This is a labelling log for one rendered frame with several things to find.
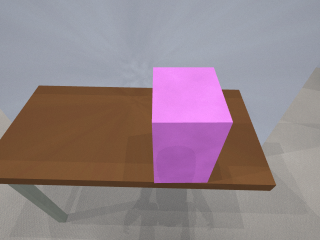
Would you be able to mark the carton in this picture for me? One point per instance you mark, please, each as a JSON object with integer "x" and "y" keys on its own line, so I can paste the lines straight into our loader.
{"x": 190, "y": 123}

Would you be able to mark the table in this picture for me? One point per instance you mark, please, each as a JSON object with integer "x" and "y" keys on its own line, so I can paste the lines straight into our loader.
{"x": 102, "y": 137}

